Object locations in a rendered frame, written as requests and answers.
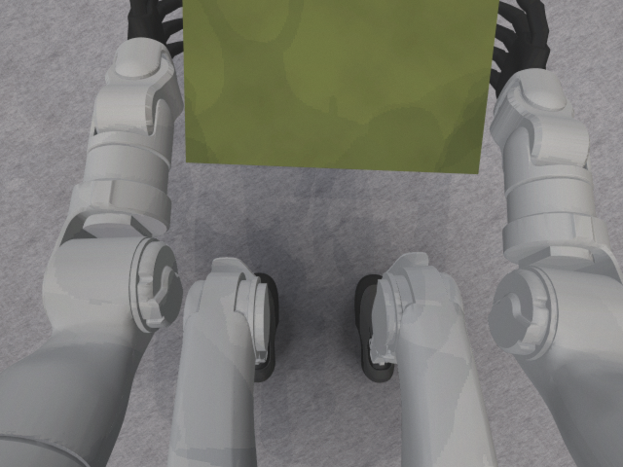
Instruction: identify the robot left upper arm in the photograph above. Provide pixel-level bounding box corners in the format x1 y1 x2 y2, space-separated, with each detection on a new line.
0 236 183 467

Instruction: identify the robot right upper arm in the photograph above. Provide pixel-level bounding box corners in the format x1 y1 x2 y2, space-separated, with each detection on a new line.
488 266 623 467

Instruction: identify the carton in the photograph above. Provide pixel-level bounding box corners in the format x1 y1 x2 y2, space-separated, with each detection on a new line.
182 0 499 174

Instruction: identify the right robot hand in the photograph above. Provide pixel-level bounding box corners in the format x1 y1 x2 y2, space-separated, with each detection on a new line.
490 0 550 99

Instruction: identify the robot left shin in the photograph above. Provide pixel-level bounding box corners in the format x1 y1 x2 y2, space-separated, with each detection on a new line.
183 257 268 365

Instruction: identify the left robot hand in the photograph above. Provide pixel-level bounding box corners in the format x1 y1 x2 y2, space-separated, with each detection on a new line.
128 0 184 58

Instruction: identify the robot right thigh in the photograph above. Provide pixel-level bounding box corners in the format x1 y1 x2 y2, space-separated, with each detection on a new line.
375 266 498 467

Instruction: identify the robot left forearm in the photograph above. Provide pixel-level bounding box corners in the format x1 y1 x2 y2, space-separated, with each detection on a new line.
42 37 184 325

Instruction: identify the robot right forearm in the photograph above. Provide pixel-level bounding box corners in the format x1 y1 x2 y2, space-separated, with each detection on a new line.
490 68 623 285

